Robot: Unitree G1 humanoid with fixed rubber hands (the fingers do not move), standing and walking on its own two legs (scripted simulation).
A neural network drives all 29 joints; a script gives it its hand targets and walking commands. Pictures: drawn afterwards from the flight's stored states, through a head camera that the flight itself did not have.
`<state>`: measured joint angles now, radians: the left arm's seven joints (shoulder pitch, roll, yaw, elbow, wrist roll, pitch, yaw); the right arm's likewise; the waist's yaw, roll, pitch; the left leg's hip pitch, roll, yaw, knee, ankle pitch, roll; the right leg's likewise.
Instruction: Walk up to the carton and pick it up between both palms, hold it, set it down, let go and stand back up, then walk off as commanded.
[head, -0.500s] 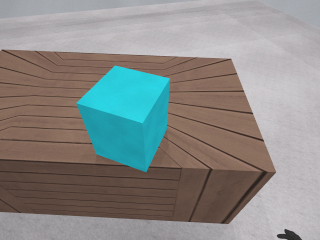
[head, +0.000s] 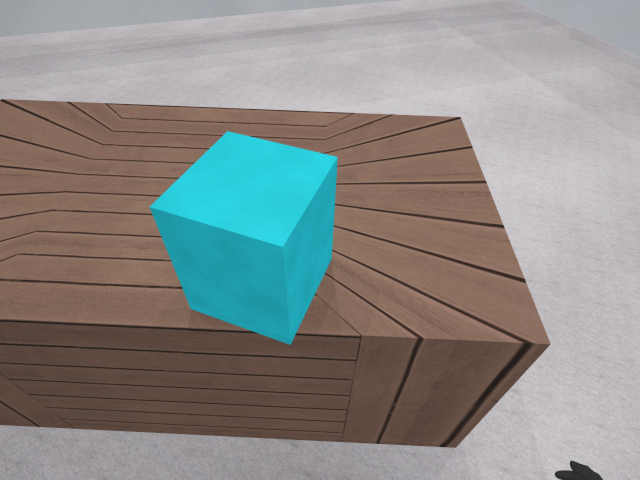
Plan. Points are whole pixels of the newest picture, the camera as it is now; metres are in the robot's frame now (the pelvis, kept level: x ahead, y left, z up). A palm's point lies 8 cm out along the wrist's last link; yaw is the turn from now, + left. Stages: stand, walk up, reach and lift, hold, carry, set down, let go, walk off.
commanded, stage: walk up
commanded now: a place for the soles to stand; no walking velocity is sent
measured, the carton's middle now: (259, 238) +0.52 +0.14 -0.01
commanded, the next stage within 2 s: none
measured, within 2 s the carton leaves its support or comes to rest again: neither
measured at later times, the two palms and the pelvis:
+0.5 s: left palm out of the picture +0.08 +0.31 -0.09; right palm out of the picture +0.11 -0.33 -0.06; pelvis +0.00 -0.01 +0.00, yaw -1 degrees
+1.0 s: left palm out of the picture +0.09 +0.32 -0.08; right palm out of the picture +0.12 -0.32 -0.06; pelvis +0.00 +0.01 +0.00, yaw -1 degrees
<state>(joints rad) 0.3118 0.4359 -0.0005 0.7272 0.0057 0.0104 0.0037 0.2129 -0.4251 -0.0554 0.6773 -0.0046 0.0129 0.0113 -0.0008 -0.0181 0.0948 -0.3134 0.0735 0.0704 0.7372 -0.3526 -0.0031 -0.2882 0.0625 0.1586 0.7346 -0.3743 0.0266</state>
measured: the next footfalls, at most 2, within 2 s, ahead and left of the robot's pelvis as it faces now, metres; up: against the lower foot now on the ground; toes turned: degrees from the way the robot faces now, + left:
left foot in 1.16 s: +0.09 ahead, +0.16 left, +0.00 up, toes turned +5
right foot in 1.72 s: +0.25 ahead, +0.05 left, +0.00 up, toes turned +7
